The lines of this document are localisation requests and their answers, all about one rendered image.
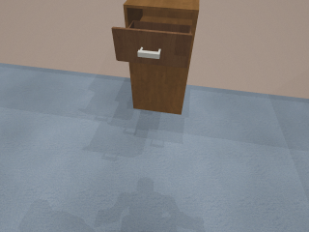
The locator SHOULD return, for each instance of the cabinet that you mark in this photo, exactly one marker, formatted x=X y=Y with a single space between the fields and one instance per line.
x=155 y=87

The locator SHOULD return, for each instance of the handle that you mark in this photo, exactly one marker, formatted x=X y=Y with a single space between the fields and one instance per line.
x=148 y=54

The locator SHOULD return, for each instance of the drawer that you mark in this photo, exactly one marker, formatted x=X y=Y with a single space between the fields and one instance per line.
x=173 y=41

